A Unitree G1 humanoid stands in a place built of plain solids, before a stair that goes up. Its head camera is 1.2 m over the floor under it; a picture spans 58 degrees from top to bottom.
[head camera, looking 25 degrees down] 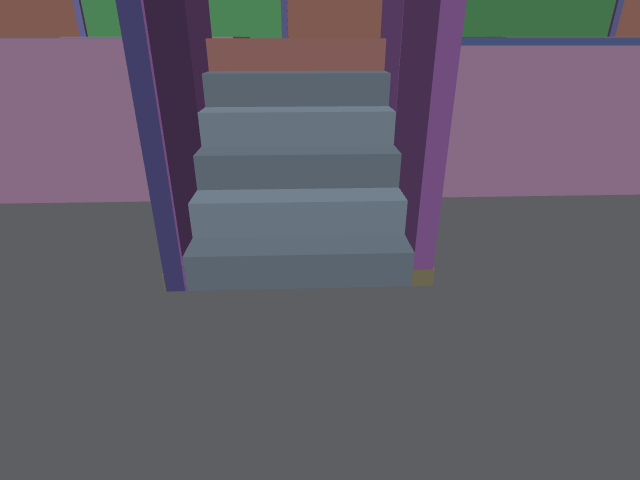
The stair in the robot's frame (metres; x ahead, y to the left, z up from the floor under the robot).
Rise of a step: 0.20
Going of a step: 0.23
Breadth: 1.20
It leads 2 degrees to the left of straight ahead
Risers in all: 6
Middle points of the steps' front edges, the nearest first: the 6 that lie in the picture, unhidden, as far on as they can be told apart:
1.96 0.10 0.20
2.20 0.11 0.40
2.43 0.12 0.60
2.66 0.13 0.80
2.90 0.14 1.00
3.13 0.15 1.20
